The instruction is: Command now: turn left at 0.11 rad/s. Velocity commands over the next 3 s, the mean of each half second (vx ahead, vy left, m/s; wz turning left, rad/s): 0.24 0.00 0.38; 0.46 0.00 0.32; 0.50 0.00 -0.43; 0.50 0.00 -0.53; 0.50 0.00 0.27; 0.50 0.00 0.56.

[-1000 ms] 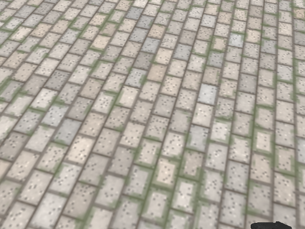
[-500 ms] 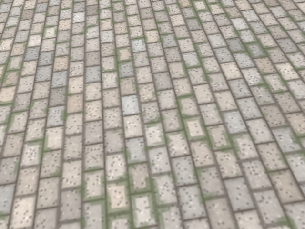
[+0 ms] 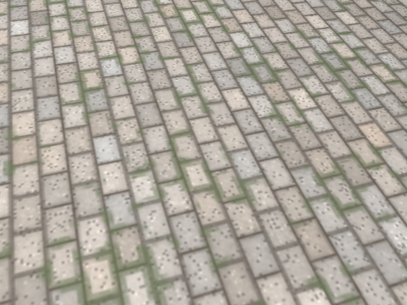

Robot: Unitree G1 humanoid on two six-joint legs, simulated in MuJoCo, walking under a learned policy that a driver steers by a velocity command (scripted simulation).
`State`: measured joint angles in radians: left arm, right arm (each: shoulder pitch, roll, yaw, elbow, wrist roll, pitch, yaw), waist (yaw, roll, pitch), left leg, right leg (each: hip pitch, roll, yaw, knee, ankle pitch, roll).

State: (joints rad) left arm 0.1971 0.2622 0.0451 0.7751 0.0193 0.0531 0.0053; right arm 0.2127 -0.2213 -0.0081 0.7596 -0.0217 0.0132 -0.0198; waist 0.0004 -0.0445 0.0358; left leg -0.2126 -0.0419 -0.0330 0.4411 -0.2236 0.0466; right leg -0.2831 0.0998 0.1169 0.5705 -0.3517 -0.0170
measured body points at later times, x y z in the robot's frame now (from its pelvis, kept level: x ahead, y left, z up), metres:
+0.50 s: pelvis +0.07 +0.03 -0.01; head +0.10 +0.03 +0.44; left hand -0.02 +0.30 -0.13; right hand +0.32 -0.17 -0.11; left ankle +0.14 +0.18 -0.70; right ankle -0.03 -0.11 -0.74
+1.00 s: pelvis +0.30 +0.17 +0.00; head +0.32 +0.19 +0.45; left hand +0.33 +0.46 -0.12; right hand +0.43 -0.07 -0.13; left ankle +0.19 +0.19 -0.74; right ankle +0.52 +0.12 -0.69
